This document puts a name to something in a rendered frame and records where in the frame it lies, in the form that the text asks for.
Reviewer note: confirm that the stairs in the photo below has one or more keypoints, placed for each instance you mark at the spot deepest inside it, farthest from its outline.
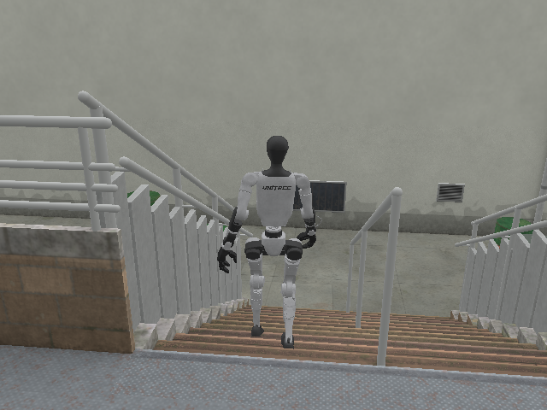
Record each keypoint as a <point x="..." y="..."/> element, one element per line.
<point x="415" y="341"/>

